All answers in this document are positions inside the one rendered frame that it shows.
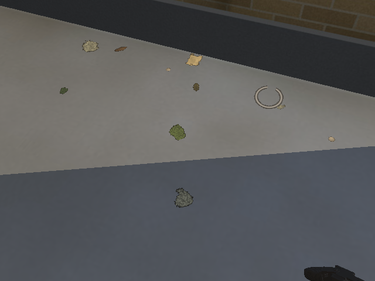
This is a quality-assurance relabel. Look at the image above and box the robot right hand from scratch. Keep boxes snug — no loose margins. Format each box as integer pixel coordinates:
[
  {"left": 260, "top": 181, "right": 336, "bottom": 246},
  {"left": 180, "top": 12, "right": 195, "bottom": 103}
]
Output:
[{"left": 304, "top": 265, "right": 364, "bottom": 281}]

